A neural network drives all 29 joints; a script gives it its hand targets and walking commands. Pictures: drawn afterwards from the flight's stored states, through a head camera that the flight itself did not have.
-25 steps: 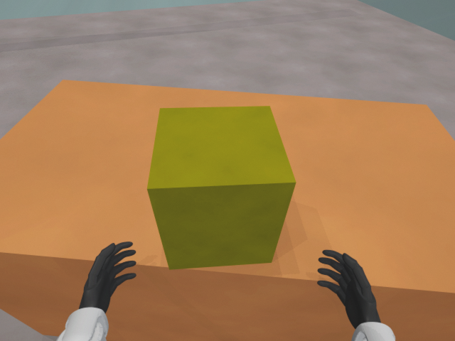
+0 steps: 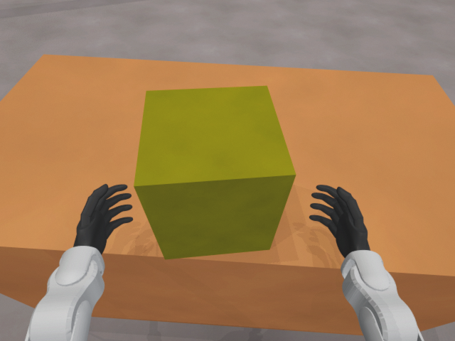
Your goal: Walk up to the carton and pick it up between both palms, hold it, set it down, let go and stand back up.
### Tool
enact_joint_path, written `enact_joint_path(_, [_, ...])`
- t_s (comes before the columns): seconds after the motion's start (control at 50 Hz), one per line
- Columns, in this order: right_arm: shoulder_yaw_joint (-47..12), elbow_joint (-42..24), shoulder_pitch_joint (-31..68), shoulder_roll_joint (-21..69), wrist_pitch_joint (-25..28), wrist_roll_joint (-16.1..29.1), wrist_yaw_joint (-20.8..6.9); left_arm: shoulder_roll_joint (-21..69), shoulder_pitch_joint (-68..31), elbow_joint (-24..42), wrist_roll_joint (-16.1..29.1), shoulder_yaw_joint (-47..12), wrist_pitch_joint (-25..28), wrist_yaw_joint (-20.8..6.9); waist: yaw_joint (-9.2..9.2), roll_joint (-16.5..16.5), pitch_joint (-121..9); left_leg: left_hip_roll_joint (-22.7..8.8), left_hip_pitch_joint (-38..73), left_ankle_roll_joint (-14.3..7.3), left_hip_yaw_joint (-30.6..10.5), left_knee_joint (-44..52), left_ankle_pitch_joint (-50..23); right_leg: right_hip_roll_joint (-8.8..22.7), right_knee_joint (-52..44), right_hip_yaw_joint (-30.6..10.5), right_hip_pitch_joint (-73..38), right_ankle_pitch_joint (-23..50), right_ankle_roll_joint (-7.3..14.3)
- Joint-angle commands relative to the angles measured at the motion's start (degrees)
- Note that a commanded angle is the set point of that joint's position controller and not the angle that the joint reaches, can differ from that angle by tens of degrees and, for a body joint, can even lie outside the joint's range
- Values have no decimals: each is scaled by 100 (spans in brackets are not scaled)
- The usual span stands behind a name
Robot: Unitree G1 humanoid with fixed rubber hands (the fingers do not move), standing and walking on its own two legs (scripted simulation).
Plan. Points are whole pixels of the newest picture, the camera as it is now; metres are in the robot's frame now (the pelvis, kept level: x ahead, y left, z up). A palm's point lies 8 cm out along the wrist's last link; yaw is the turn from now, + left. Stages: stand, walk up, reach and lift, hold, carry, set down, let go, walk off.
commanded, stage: reach and lift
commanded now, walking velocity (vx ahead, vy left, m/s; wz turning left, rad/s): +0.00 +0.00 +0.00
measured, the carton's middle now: (213, 177) +0.39 +0.04 +0.06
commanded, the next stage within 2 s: none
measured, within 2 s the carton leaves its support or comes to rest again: neither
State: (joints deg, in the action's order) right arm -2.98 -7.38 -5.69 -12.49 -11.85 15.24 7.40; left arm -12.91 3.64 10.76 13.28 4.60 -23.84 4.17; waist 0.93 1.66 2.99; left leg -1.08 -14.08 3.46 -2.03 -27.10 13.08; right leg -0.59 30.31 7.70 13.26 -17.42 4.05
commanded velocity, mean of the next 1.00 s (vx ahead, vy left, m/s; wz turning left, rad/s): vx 0.00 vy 0.00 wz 0.00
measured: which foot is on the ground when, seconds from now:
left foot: down 0.00-1.00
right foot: down 0.00-1.00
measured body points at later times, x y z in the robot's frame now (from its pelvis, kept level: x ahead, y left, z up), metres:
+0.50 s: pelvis -0.01 +0.02 +0.01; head +0.00 +0.03 +0.46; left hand +0.33 +0.22 +0.13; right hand +0.33 -0.18 +0.13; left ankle +0.02 +0.16 -0.74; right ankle -0.01 -0.06 -0.74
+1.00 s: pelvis +0.01 +0.03 +0.01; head +0.02 +0.03 +0.46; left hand +0.40 +0.22 +0.19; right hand +0.40 -0.20 +0.18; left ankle +0.02 +0.16 -0.74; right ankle -0.01 -0.06 -0.74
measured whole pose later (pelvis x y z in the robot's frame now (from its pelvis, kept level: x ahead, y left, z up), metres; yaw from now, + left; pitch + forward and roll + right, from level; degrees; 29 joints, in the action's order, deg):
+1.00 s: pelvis +0.01 +0.03 +0.01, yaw -6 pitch +4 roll +0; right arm -3.7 24.0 37.9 -23.7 -23.7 26.9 4.4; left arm -14.7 -32.8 -1.3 10.0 11.5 -46.1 7.5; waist 1.8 0.7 -2.4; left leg -2.7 -13.6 1.1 4.0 -20.6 10.5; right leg -2.6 19.5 1.7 13.0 -10.2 2.5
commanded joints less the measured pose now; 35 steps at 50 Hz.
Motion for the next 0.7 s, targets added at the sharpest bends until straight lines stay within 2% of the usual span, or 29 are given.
enact_joint_path(0.0, [12,-1190,1261,-722,504,157,229,-852,-783,1513,-168,701,116,-51,80,78,-2197,321,645,-200,316,937,-2134,333,-473,-1125,-2017,5171,-1083])
enact_joint_path(0.04, [52,-944,1345,-728,448,251,235,-777,-853,1443,-215,796,42,-89,119,-36,-1894,259,934,-191,351,993,-2261,241,-695,-1097,-1917,4560,-899])
enact_joint_path(0.12, [116,-689,1927,-750,139,365,230,-660,-1324,1220,-206,879,-150,-203,166,-23,-1447,157,1154,-277,381,1116,-1729,219,-1158,-1124,-1433,3265,-733])
enact_joint_path(0.18, [243,-591,2509,-765,-70,392,144,-652,-1880,1076,-163,845,-320,-156,164,-37,-1429,114,1077,-349,428,1144,-1337,190,-1340,-1140,-1103,2303,-595])
enact_joint_path(0.24, [375,-440,3132,-850,-255,431,62,-648,-2481,987,-127,799,-579,-35,161,-68,-1600,94,1004,-387,476,1125,-1149,147,-1370,-1125,-890,1769,-513])
enact_joint_path(0.42, [467,396,4674,-1334,-645,738,16,-661,-3817,831,-326,891,-1514,310,208,-193,-2297,61,1080,-338,533,959,-1372,-63,-1201,-1034,-846,1722,-423])
enact_joint_path(0.56, [447,1071,5628,-1654,-798,934,-92,-703,-4622,534,-478,908,-1853,437,243,-241,-2674,47,1138,-310,514,857,-1463,-132,-1186,-1021,-790,1740,-397])
enact_joint_path(0.58, [846,770,5903,-1920,-777,766,-133,-801,-5047,774,-279,775,-1813,460,119,-321,-3131,30,1064,-278,427,878,-1070,-141,-1181,-1016,-582,1448,-406])
enact_joint_path(0.6, [889,988,6024,-1884,-823,692,-193,-741,-5218,542,-216,649,-1821,506,96,-348,-3045,-2,1003,-298,390,888,-819,-134,-1198,-1010,-416,1178,-350])
enact_joint_path(0.62, [836,1228,6133,-1864,-878,679,-265,-725,-5359,339,-219,649,-1828,536,148,-328,-3034,-24,999,-321,374,909,-654,-125,-1218,-1009,-346,1069,-315])
enact_joint_path(0.64, [782,1494,6245,-1845,-929,660,-321,-751,-5442,37,-237,671,-1839,548,158,-220,-2987,-33,916,-363,355,920,-540,-108,-1228,-1046,-326,1066,-319])
enact_joint_path(0.68, [683,1794,6279,-1880,-947,719,-397,-744,-5420,-159,-318,750,-1836,546,243,-170,-3014,-23,808,-388,355,931,-691,-96,-1215,-1103,-504,1248,-353])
